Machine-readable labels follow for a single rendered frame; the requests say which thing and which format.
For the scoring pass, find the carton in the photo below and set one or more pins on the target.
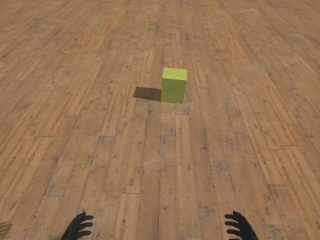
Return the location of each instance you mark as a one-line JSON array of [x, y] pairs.
[[173, 85]]

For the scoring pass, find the left robot hand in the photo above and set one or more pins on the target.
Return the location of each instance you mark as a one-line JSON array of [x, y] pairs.
[[72, 231]]

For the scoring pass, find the right robot hand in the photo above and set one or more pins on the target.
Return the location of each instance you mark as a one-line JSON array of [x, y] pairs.
[[246, 232]]

